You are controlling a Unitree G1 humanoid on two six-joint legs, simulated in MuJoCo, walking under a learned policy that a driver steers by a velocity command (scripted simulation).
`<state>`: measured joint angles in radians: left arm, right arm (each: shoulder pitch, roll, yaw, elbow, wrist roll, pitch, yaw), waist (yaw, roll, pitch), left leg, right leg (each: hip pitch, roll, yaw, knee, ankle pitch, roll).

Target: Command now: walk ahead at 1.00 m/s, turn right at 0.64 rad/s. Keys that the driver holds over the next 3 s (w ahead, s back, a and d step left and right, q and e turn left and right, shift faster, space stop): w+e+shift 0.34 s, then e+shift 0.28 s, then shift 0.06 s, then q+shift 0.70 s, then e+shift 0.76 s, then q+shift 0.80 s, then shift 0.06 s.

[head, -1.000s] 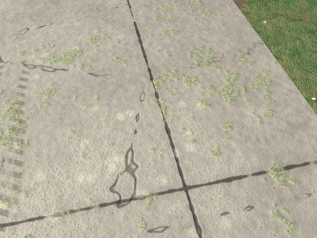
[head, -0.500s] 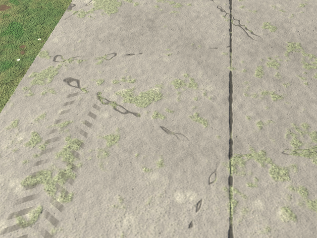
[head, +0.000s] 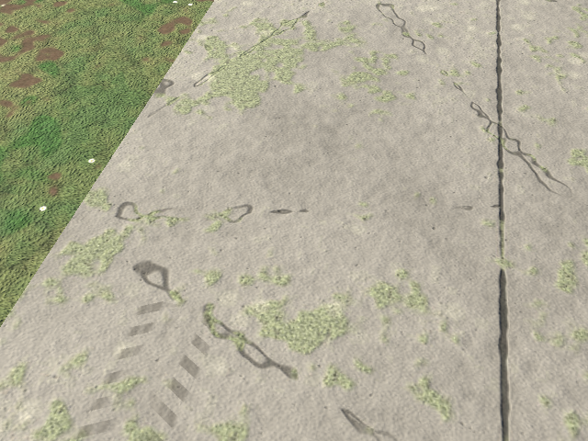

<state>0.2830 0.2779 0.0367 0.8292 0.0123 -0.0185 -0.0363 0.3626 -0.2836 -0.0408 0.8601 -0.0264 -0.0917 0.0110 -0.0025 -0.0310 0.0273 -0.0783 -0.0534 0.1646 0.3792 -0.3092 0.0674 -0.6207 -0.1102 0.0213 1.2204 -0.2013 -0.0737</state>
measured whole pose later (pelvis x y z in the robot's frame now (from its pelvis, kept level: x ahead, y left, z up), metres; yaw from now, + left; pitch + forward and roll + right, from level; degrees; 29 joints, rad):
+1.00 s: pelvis +0.66 -0.13 -0.01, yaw -34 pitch +1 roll +1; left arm 0.04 0.24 0.01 0.61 0.02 0.03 0.02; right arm 0.27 -0.31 -0.08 0.72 0.03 0.02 -0.01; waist -0.08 0.02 0.05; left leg -0.42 -0.11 -0.15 0.51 -0.17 0.01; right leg -0.36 0.04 0.09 0.56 -0.22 -0.01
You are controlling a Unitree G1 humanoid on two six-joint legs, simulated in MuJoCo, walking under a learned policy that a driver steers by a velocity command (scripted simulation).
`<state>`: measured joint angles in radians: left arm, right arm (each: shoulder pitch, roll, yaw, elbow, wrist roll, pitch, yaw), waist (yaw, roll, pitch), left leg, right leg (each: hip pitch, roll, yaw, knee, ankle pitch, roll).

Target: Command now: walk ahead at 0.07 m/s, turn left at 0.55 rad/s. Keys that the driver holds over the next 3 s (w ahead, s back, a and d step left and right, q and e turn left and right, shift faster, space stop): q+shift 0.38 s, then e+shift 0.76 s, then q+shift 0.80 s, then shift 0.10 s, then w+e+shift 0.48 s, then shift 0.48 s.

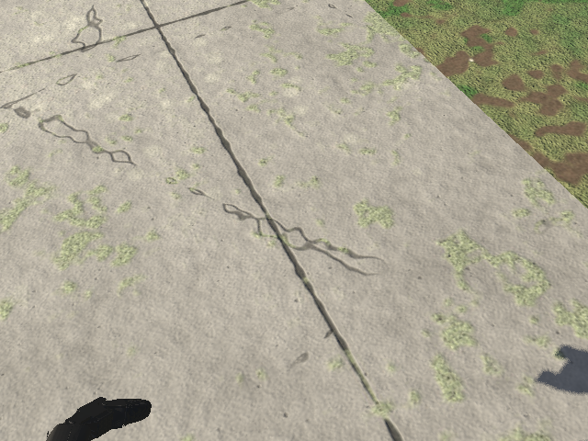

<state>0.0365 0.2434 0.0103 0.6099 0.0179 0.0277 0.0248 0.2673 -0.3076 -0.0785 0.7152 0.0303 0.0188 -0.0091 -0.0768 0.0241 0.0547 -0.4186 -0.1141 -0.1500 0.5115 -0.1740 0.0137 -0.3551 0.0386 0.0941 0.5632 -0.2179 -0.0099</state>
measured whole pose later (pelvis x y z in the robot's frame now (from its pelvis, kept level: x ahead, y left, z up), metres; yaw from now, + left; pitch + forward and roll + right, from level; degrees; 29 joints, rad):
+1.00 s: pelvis +0.03 +0.01 +0.00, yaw +3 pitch +3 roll +2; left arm 0.22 0.31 0.10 0.63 0.00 0.03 0.00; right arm 0.07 -0.31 -0.11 0.71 -0.01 0.03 -0.02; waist 0.02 0.04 0.06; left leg -0.48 0.05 0.04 1.07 -0.53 -0.06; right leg -0.35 0.01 -0.02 0.61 -0.32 -0.06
